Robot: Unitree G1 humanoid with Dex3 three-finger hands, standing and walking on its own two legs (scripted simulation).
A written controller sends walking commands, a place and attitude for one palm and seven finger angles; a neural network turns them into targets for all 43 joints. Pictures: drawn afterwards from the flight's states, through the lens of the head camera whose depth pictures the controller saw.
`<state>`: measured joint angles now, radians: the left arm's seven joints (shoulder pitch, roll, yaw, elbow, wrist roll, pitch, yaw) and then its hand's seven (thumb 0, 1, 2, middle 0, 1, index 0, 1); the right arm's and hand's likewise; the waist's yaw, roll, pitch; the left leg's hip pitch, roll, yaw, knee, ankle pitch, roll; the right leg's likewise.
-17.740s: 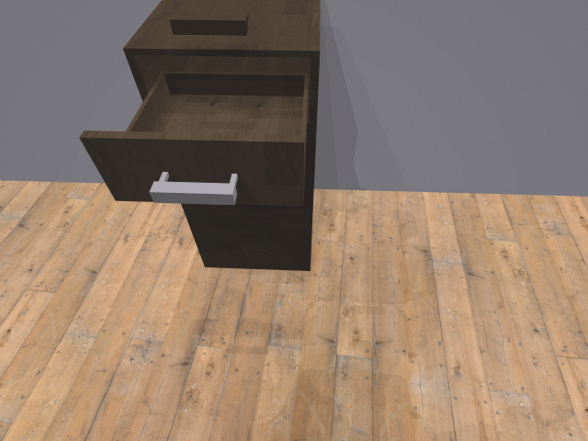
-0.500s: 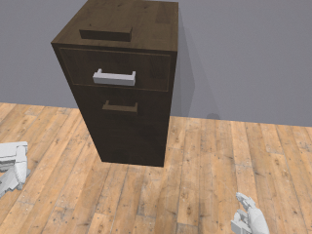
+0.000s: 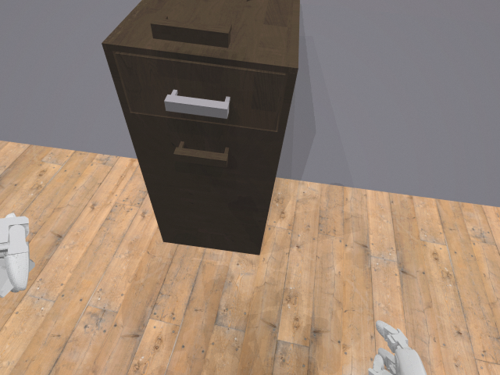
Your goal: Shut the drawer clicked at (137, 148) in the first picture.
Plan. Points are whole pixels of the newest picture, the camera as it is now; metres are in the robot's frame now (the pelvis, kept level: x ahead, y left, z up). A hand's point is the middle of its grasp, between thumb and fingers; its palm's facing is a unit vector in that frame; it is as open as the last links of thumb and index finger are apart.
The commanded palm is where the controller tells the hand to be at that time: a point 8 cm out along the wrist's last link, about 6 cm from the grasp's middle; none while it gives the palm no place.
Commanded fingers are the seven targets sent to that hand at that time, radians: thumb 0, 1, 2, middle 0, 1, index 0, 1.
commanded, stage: step back with the hand held close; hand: left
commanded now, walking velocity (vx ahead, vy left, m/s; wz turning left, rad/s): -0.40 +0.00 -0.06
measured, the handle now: (199, 101) +0.69 +0.16 +0.03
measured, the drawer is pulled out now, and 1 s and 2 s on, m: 0.00 0.00 0.00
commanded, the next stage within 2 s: stop stepping back and stand still in 0.42 s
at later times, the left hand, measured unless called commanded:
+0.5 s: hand out of the picture +0.06 +0.21 +0.16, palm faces +0.29 -0.85 -0.43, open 3.2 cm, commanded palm -0.01 +0.24 +0.18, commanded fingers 0.00 0.90 0.90 -1.40 -1.60 -1.40 -1.60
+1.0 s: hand out of the picture -0.12 +0.21 +0.17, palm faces +0.36 -0.85 -0.38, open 3.3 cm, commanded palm -0.20 +0.25 +0.18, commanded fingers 0.00 0.90 0.90 -1.40 -1.60 -1.40 -1.60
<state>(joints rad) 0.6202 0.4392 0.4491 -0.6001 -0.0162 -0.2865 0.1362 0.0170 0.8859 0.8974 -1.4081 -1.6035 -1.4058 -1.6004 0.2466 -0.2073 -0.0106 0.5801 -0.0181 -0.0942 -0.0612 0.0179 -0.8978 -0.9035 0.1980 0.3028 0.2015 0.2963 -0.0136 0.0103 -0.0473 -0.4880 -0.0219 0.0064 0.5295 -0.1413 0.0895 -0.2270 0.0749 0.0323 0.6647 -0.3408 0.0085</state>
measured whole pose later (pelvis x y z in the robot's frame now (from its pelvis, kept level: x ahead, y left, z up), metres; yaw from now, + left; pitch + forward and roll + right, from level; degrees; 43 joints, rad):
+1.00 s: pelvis -0.34 -0.02 +0.00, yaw -2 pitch -3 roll +0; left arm 0.51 0.38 0.37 -0.51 0.01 -0.20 0.14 0.02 0.89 0.90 -1.41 -1.60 -1.41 -1.60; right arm 0.30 -0.16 0.01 0.63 0.00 -0.15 -0.04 0.02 -0.90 -0.90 0.20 0.30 0.20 0.30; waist -0.07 -0.06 -0.04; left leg -0.26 0.01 0.02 0.61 -0.31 0.04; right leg -0.62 -0.01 -0.03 1.24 -0.39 0.01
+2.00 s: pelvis -0.34 +0.00 +0.00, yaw +2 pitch +0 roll -1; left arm 0.28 0.21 0.03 0.77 0.02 0.04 0.04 0.02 0.90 0.90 -1.07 -1.34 -1.06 -1.25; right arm 0.25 -0.19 0.02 0.88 -0.03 0.00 0.00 0.01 -0.90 -0.90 0.20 0.30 0.20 0.30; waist -0.01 -0.04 0.06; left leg -0.29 0.02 0.07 0.58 -0.30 0.02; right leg -0.26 -0.05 -0.08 0.55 -0.30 0.02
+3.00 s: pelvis -0.34 +0.00 +0.01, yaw +1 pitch -1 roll +0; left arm 0.28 0.12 0.00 1.14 0.01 0.00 0.04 0.01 0.91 0.90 -0.20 -0.30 -0.20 -0.30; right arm 0.31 -0.12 -0.01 1.14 -0.01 0.00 -0.03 0.01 -0.90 -0.90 0.19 0.30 0.20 0.30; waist -0.01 0.01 0.06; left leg -0.17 0.02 0.10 0.42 -0.23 0.02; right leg -0.17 -0.04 -0.05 0.42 -0.23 0.02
